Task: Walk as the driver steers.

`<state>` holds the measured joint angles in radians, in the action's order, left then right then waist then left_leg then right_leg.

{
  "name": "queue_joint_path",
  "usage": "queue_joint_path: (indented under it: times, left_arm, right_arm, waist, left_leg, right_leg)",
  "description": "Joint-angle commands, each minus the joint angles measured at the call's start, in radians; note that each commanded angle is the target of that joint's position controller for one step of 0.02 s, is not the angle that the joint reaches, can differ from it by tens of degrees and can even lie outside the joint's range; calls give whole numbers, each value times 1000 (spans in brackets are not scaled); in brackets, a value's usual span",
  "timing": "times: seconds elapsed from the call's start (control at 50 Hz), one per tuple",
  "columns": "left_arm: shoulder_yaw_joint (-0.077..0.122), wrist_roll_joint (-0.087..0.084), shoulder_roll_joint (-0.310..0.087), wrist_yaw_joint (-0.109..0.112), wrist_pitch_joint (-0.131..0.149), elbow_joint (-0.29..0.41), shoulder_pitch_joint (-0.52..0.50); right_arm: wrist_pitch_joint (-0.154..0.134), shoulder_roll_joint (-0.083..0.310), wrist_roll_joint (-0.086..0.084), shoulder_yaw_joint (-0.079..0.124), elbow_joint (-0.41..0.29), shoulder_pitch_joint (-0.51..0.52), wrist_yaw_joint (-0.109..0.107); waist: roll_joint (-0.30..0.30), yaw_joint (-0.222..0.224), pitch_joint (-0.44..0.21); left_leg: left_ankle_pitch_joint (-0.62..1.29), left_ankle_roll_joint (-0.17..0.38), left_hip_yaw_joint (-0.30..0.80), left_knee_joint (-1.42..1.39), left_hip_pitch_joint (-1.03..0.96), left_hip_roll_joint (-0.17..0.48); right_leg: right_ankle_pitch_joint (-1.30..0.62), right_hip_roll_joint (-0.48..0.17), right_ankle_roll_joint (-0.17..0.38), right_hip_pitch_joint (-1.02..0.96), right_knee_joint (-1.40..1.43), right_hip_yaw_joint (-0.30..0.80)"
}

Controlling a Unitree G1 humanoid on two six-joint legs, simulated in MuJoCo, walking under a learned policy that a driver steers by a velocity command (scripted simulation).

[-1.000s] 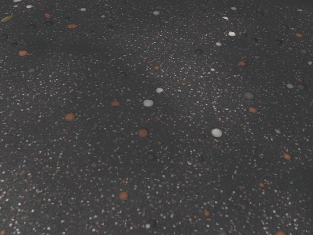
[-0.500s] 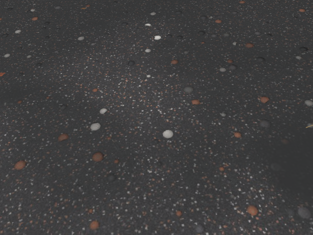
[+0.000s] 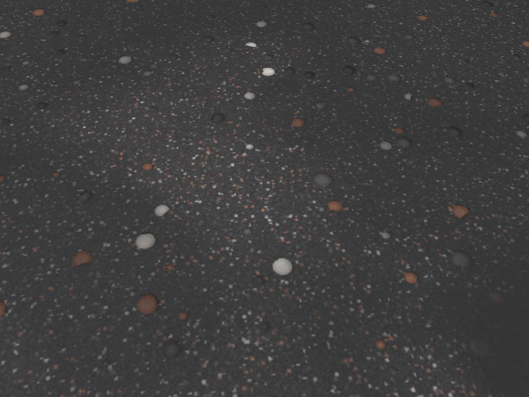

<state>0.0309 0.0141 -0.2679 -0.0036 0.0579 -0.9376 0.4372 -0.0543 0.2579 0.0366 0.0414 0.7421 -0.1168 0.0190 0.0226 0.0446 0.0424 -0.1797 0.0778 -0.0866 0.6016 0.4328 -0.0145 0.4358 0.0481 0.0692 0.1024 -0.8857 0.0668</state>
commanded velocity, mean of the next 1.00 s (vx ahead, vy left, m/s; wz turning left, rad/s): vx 0.49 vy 0.00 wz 0.03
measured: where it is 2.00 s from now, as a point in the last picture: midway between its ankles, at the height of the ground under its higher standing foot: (255, 252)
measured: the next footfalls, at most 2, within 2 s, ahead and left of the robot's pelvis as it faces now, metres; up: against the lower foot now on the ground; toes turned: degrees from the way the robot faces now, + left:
right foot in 0.48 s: +0.45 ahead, -0.07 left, +0.00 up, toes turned -2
left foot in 1.02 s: +0.74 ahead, +0.11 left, +0.00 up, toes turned +9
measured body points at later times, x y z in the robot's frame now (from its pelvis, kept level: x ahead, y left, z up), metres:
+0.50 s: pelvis +0.29 +0.00 +0.00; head +0.33 -0.01 +0.44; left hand +0.49 +0.22 -0.10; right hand +0.23 -0.25 -0.15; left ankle +0.09 +0.08 -0.70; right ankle +0.41 -0.07 -0.73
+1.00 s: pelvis +0.57 +0.02 +0.00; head +0.60 +0.03 +0.45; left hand +0.48 +0.26 -0.14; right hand +0.77 -0.19 -0.10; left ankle +0.70 +0.11 -0.71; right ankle +0.41 -0.07 -0.72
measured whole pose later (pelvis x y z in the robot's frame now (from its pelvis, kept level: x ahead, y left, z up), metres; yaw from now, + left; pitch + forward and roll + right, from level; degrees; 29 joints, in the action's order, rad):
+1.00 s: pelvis +0.57 +0.02 +0.00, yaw +5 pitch +1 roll -1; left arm 0.03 0.03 -0.21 0.02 0.09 -1.06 0.42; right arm -0.04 0.21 0.03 0.02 0.84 -0.04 0.03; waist -0.01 0.05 0.05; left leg -0.12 0.11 -0.09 0.57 0.51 0.01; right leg 0.38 0.06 0.04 -0.15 -0.22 -0.12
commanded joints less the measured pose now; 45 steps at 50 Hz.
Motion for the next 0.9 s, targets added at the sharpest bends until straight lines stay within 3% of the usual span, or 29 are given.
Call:
queue_joint_path:
  times: [0.02, 0.04, 0.06, 0.08, 0.12, 0.2, 0.26, 0.36, 0.42, 0.46, 0.48, 0.5, 0.52, 0.54, 0.56, 0.58, 0.6, 0.62, 0.66, 0.7, 0.78, 0.9]
  left_arm:
    - [23, 9, -117, -10, 24, 93, -50]
    - [19, 9, -93, -16, 21, 91, -65]
    - [16, 21, -82, -20, 9, 83, -58]
    - [12, 26, -69, -27, -3, 68, -30]
    - [10, 26, -57, -33, -15, 69, -53]
    - [6, 28, -50, -38, -22, 123, -235]
    - [-8, 21, -23, -41, -15, 158, -356]
    - [-16, 15, -23, -37, -8, 196, -486]
    - [-4, 16, -49, -26, 1, 180, -425]
    - [18, 20, -86, -8, 14, 101, -189]
    - [36, 40, -134, 4, 23, 58, -22]
    - [69, 65, -249, 14, 20, 52, 71]
    - [65, 21, -208, 1, 7, 48, 27]
    - [55, -2, -161, -1, 5, 55, -85]
    - [40, -2, -97, -6, 12, 63, -152]
    - [31, 2, -66, -5, 19, 55, -178]
    - [21, -2, -37, -3, 25, 39, -186]
    - [20, -1, -40, -2, 32, 28, -174]
    - [25, -7, -55, -3, 49, -2, -130]
    - [28, -7, -72, -3, 54, -19, -102]
    - [23, -9, -67, -4, 48, -49, -40]
    - [21, 9, -71, 12, 45, -96, 47]
  right_arm:
    - [-2, 144, -21, 44, 28, -199, -3]
    - [-9, 110, -17, 33, 31, -161, -2]
    - [-16, 82, -20, 22, 44, -153, -3]
    - [-26, 83, -21, 20, 54, -162, -4]
    - [-43, 87, -28, 21, 85, -206, -1]
    - [-46, 82, -34, 17, 135, -282, -2]
    - [-46, 78, -35, 12, 164, -320, -4]
    - [-43, 93, -26, 9, 212, -385, -20]
    - [-36, 112, -17, 12, 225, -354, -31]
    - [-26, 128, -13, 15, 229, -330, -32]
    - [-26, 115, -21, 9, 214, -328, -30]
    - [-28, 1, -58, -17, 181, -441, -17]
    - [-25, 79, -40, 6, 203, -428, -22]
    - [-25, 106, -28, 17, 173, -318, -23]
    - [-33, 90, -27, 12, 159, -263, -18]
    - [-28, 74, -24, 12, 163, -249, -14]
    - [-12, 59, -7, 10, 169, -264, -8]
    - [1, 37, -1, 5, 177, -290, 0]
    - [16, 25, 4, 4, 169, -261, 9]
    - [22, 35, 3, 5, 140, -172, 13]
    - [18, 24, -7, -4, 87, -4, 16]
    - [11, 23, -16, -13, 41, 138, 14]
  waist:
    - [-69, -80, -56]
    - [-66, -51, -21]
    - [-81, -30, -1]
    - [-108, -19, -18]
    - [-90, -13, -6]
    - [-74, -41, 44]
    - [-75, -66, 52]
    - [-81, -95, 62]
    - [-95, -47, 27]
    - [-88, 53, -103]
    - [-55, 115, -206]
    - [160, 72, -363]
    - [111, 69, -377]
    - [48, 26, -185]
    - [12, 6, -92]
    - [5, -25, -39]
    - [9, -59, -13]
    - [41, -73, -21]
    - [30, -82, -8]
    - [20, -74, 21]
    - [23, -35, 47]
    - [34, 11, 67]
  left_leg:
    - [-308, 157, 567, -395, -426, 351]
    - [-199, 125, 454, -419, -351, 293]
    - [-94, 97, 368, -438, -299, 241]
    - [-2, 105, 323, -445, -282, 234]
    - [129, 121, 267, -464, -280, 221]
    - [261, 122, 179, -498, -335, 185]
    - [366, 105, 125, -486, -356, 157]
    - [499, 99, 122, -459, -479, 200]
    - [773, 84, 112, -338, -564, 227]
    - [905, 57, 82, -52, -549, 197]
    - [672, 45, 63, 192, -374, 167]
    - [81, -4, 6, 605, -6, 11]
    - [-347, 6, 118, 752, 146, -66]
    - [-251, 17, 155, 747, 213, 9]
    - [-175, 18, 151, 684, 194, 47]
    - [-142, 16, 147, 622, 149, 76]
    - [-118, 5, 142, 576, 93, 95]
    - [-113, -7, 132, 553, 53, 96]
    - [-84, -27, 111, 515, 76, 108]
    - [-8, -46, 89, 443, 150, 129]
    - [135, -68, 47, 222, 196, 129]
    - [167, -18, 22, 28, 195, 80]
  right_leg:
    - [-110, -65, 37, 516, -372, 32]
    - [-153, -103, 34, 482, -310, 13]
    - [-177, -125, 25, 445, -271, 0]
    - [-193, -126, 13, 412, -265, -16]
    - [-214, -135, -5, 442, -247, -36]
    - [-338, -159, -42, 590, -110, -86]
    - [-432, -139, -55, 570, 81, -121]
    - [-468, -95, -20, 511, 290, -147]
    - [-349, -46, 30, 404, 341, -154]
    - [-314, 9, 78, 133, 416, -170]
    - [-291, -106, 122, -131, 420, -55]
    - [-206, -430, 260, -455, 442, 424]
    - [-200, -475, 304, -444, 576, 662]
    - [-167, -418, 259, -288, 597, 473]
    - [-234, -377, 228, -144, 640, 351]
    - [-300, -327, 187, -46, 672, 258]
    - [-341, -278, 148, 34, 701, 180]
    - [-387, -274, 153, 69, 716, 149]
    - [-454, -256, 162, 81, 743, 98]
    - [-455, -239, 160, 67, 778, 60]
    - [-530, -200, 136, 18, 786, -5]
    - [-630, -256, 117, -161, 762, -79]
Velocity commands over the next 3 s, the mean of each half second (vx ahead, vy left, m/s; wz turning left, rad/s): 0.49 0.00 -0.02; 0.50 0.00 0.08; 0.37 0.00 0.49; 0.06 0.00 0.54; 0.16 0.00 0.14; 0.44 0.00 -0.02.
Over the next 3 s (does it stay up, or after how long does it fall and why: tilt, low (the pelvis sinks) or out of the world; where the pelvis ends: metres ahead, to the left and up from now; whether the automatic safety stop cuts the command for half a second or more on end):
stays up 1.02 0.26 0.01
